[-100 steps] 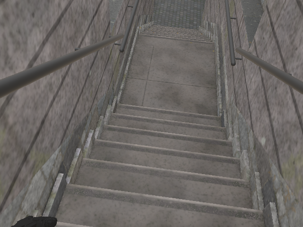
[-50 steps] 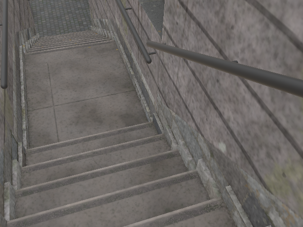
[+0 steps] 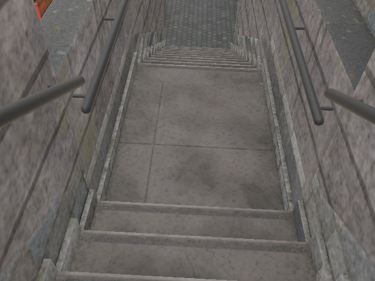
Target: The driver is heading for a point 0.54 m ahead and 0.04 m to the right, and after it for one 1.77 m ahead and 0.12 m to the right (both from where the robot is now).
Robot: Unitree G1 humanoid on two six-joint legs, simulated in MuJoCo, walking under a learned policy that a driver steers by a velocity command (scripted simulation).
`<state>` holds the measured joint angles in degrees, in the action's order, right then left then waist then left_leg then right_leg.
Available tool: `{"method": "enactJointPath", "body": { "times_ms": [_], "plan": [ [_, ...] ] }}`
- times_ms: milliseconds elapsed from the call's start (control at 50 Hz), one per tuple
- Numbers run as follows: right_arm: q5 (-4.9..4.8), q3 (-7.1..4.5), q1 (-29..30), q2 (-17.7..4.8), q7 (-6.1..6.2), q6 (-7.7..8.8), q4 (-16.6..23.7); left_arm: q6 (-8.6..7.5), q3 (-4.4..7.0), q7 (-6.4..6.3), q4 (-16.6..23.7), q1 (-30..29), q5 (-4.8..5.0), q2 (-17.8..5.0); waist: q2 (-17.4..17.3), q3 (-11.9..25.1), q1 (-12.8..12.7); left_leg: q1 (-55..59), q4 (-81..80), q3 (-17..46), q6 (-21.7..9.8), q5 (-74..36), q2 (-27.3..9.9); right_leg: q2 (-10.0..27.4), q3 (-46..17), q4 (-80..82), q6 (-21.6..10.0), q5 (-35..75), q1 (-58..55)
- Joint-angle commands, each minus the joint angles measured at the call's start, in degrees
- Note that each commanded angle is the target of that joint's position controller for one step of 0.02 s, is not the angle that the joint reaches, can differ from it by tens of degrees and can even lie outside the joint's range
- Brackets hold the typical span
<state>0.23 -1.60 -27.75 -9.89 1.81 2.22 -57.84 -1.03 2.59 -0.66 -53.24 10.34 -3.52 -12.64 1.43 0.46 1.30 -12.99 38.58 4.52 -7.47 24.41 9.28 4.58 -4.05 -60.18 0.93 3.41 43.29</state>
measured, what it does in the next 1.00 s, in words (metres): goes down: right foot 0.16 m lower, then left foot 0.16 m lower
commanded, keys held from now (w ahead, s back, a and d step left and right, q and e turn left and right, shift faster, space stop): w+q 0.14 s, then w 0.42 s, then no key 0.44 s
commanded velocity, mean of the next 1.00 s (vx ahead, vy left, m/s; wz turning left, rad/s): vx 0.38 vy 0.00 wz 0.21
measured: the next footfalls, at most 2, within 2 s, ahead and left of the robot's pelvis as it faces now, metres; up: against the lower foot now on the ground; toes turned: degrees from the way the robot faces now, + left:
right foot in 0.24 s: +0.27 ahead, -0.11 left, -0.16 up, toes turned +10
left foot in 0.80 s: +0.57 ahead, +0.09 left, -0.32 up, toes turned +13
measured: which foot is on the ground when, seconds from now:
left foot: down 0.00-0.26, up 0.28-0.78, down 0.80-1.00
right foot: up 0.00-0.22, down 0.24-0.80, up 0.82-1.00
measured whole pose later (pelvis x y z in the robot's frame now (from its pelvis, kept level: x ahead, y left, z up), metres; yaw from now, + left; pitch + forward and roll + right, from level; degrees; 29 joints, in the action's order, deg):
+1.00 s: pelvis +0.49 +0.01 -0.30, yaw +10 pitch -1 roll -1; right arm 0.8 1.0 -19.6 -8.6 2.1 2.9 -57.4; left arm 1.8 0.3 -1.4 -57.7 17.9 -3.2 -10.3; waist 1.4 -2.5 -2.7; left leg -16.4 26.4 -4.5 -5.8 9.6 2.3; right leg -1.2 -5.7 -72.6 0.2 -18.7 36.8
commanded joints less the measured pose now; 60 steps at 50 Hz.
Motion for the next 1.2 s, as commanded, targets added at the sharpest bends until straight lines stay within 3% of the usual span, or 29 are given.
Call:
{"method": "enactJointPath", "body": {
  "times_ms": [20,140,220,240,260,280,300,320,340,360,380,420,460,500,520,580,700,740,780,800,820,840,900,920,960,1020,1120,1160,1200],
  "plan": [
    [-0.95,-1.47,0.1,-6.8,1.22,1.27,4.1,-1.58,0.74,0.68,4.1,-3.3,0.23,-4.9,-0.9,-4.2,-1.2,-10.7,-5.2,17.3,-7.1,-13.1,-9.9,-2.8,0.7,15.9,0.2,22.9,-6.3],
    [1.48,-1.21,-2.0,-7.3,-0.13,0.39,6.4,-1.78,-0.68,0.22,10.6,-11.0,1.4,-1.7,-7.7,-7.1,4.9,-8.0,3.7,21.0,-7.1,-14.5,-7.1,-5.9,-0.1,28.9,-1.3,13.1,-13.8],
    [2.81,-0.97,-3.3,-8.0,2.21,-0.88,4.7,-3.27,0.86,-0.05,5.5,1.8,4.6,-3.7,-2.9,-7.3,2.5,-1.0,21.4,20.2,-6.6,-19.4,-6.6,-0.3,-2.7,48.9,-3.6,17.0,-27.9],
    [2.12,-0.8,-1.1,-8.5,1.14,-0.77,4.8,-3.17,1.41,-0.31,2.2,12.8,3.56,-4.2,0.0,-2.3,-3.3,-6.5,34.0,15.9,-5.9,-22.5,-5.5,-3.2,2.8,42.9,-3.5,17.8,-41.5],
    [1.25,-1.21,-4.9,-7.9,-0.1,-0.16,4.4,-3.13,2.0,-0.39,-0.3,19.3,2.81,-7.3,6.2,0.7,-3.1,-15.2,49.2,10.8,-4.4,-3.0,-1.6,2.1,-3.7,42.3,-5.3,20.7,-52.1],
    [-0.98,-1.21,-11.2,-5.6,-0.07,0.54,3.8,-2.73,2.08,0.12,-1.0,25.6,2.05,-8.3,12.2,11.5,-2.1,-33.2,69.9,5.3,-1.8,28.1,1.4,12.0,-10.8,17.6,-9.3,32.3,-74.1],
    [-0.31,-0.64,-11.5,-6.5,0.71,0.22,3.6,-2.51,1.72,1.59,-0.7,28.4,3.09,-7.0,10.1,14.3,-3.9,-42.3,79.8,3.7,-2.3,25.9,-1.2,15.1,-16.4,17.2,-11.5,26.0,-74.6],
    [0.39,-1.07,-5.0,-11.0,1.02,0.04,6.2,-2.83,2.67,0.91,0.4,25.8,3.89,-10.7,14.9,11.8,-5.7,-52.1,77.4,-0.7,-0.5,17.4,-2.5,20.8,-29.1,30.7,-20.8,-8.2,-70.5],
    [3.55,-2.03,5.2,-13.1,1.01,-1.45,5.7,-2.19,1.66,0.23,0.7,20.5,4.04,-5.0,1.0,-1.6,-4.9,-53.8,72.0,0.2,-0.1,7.8,-5.4,16.1,-27.0,39.8,-19.0,-26.2,-54.6],
    [3.01,-1.98,10.3,-11.9,0.82,-1.87,8.2,-2.56,1.31,0.19,0.7,19.6,2.63,-6.0,5.4,-5.8,-5.4,-51.1,67.7,2.6,0.5,5.3,-6.0,16.8,-29.2,38.8,-20.0,-18.9,-44.4],
    [3.03,-1.82,11.0,-9.3,0.73,-1.9,6.9,-3.45,0.06,0.37,-1.6,19.4,1.63,-2.9,-1.1,-9.6,-2.3,-47.8,59.2,8.5,1.2,-0.8,-7.5,13.7,-24.1,33.8,-17.2,-4.0,-34.4],
    [1.53,-1.77,10.9,-8.0,-0.95,-2.41,5.8,-5.03,-0.58,0.07,-1.3,14.9,1.51,-2.4,-1.0,-9.5,2.5,-31.3,31.8,5.6,3.9,-15.9,-7.7,3.9,-9.7,37.4,-11.5,-2.0,-17.4],
    [3.42,-1.2,12.6,-5.2,-1.46,-2.87,4.8,-5.36,0.25,-0.43,-3.1,17.3,2.6,-6.3,6.5,-5.2,1.7,-24.4,26.5,-1.0,5.0,-21.5,-8.8,5.3,-10.8,38.5,-14.9,14.1,-18.8],
    [1.98,-1.48,11.3,-6.8,-0.98,-3.45,3.6,-5.5,0.45,0.05,-3.2,19.1,3.09,-6.3,4.6,-1.9,2.4,-25.0,27.5,-0.8,4.0,-26.6,-10.3,6.3,-11.1,35.0,-13.2,17.8,-23.3],
    [1.78,-2.12,17.7,-8.3,-1.17,-2.55,5.3,-5.87,-0.26,-0.36,-4.9,21.6,3.85,-3.0,1.7,-5.0,0.6,-33.1,18.3,3.9,3.1,-36.7,-11.8,3.2,-11.1,30.9,-12.6,4.1,-29.2],
    [2.15,-1.08,26.2,-6.9,-2.15,-0.71,6.9,-5.3,-0.88,-1.62,-4.1,20.4,3.47,-3.6,-0.7,-4.9,-2.7,-26.9,2.3,-1.1,4.2,-51.4,-10.0,-0.4,-9.3,28.2,-11.4,-12.0,-26.6],
    [0.94,0.84,32.2,-4.1,-2.93,0.3,10.4,-3.15,-2.5,-1.08,-6.7,26.5,2.18,0.5,2.1,-9.0,-10.8,-16.4,-13.0,-6.2,5.4,-48.3,-9.0,-3.7,-6.6,15.0,-9.1,-1.0,-28.2],
    [0.68,1.38,24.2,-4.7,-2.35,1.0,8.5,-2.01,-1.91,-1.96,-6.6,27.3,1.74,0.1,2.9,-8.1,-9.7,-9.5,-22.6,-5.2,5.1,-47.8,-10.7,-4.1,-7.6,8.2,-7.8,9.1,-32.5],
    [1.71,-0.02,6.1,-7.8,-1.39,1.25,1.8,-0.86,-1.99,-2.59,-7.4,26.9,2.11,-1.3,-0.7,-4.7,-1.5,8.0,-33.0,-8.2,3.8,-58.1,-13.1,-4.1,-4.8,-12.3,-6.9,12.2,-28.2],
    [2.91,-1.29,-3.6,-11.3,-1.68,0.78,-1.5,-0.53,-1.61,-1.85,-7.2,26.9,2.98,-1.7,-7.9,0.4,1.6,26.2,-27.9,-4.4,1.6,-81.1,-19.4,-10.5,1.7,-33.8,-4.8,-21.9,-13.5],
    [1.25,-1.45,-9.8,-13.4,-2.9,0.44,-2.9,0.08,-1.0,-2.41,-7.5,35.9,5.59,-1.0,-12.1,15.4,-0.7,50.1,0.5,5.3,-6.3,-112.2,-34.2,-14.9,4.4,-56.9,-1.8,-66.9,2.0],
    [-0.71,-1.01,-5.8,-11.1,-3.63,0.42,1.2,-0.42,-1.15,-2.64,-6.1,33.1,5.08,-5.2,-8.4,20.2,0.9,51.3,-0.2,7.8,-10.5,-99.4,-35.9,-10.2,-0.8,-53.2,-3.0,-61.4,10.5],
    [0.45,0.01,8.7,-7.1,0.31,0.7,5.2,0.84,-1.63,-1.0,-3.9,21.2,0.56,-2.9,-3.3,8.4,-4.1,16.8,-16.7,8.0,-15.5,-48.2,-33.1,-4.5,-2.2,-34.0,-2.2,-34.9,4.9],
    [1.1,0.53,7.7,-5.8,0.87,1.31,4.5,1.69,-1.26,-1.33,-4.8,17.5,-1.37,-4.0,-2.0,3.0,-3.3,3.2,-18.0,6.1,-13.6,-53.8,-30.8,-4.6,-3.5,-28.7,-1.5,-26.6,-2.7],
    [0.91,1.67,5.9,-4.6,0.82,1.94,2.8,3.39,-1.81,-0.71,-5.3,17.3,-0.53,0.2,-2.0,-1.2,-5.5,-9.7,-18.4,0.4,-10.2,-58.1,-25.4,-5.5,-2.6,-11.4,0.1,-16.7,-13.2],
    [0.51,2.01,8.5,-6.2,0.49,0.96,3.8,4.86,-2.77,0.19,-8.3,22.3,1.74,2.3,-8.7,6.0,-8.4,-13.9,-13.6,-6.4,-5.0,-62.2,-20.0,-6.6,1.9,-0.5,0.1,-8.5,-28.2],
    [-0.01,2.29,8.1,-5.8,0.36,-0.51,4.2,5.96,-2.51,0.18,-8.1,13.9,-0.26,-0.6,-8.0,-0.8,-5.3,-19.3,-14.7,1.6,-5.3,-29.7,-22.5,-4.9,1.4,1.9,-1.0,-17.0,-28.8],
    [1.27,2.14,3.6,-6.6,1.39,-2.6,2.5,4.4,-3.08,-0.17,-6.6,9.7,1.57,-0.5,-8.7,-4.9,-1.7,-11.9,-16.8,4.8,-4.7,-27.3,-22.5,-5.2,2.7,21.7,-0.6,-36.9,-25.8],
    [0.96,1.47,0.9,-7.5,1.21,-3.22,1.7,3.69,-3.09,-0.58,-8.7,15.6,2.2,-1.8,-3.7,-5.4,-3.3,-13.5,-13.8,6.4,-1.1,-27.7,-21.9,-2.5,-0.5,36.5,-1.0,-22.1,-35.9]
  ]
}}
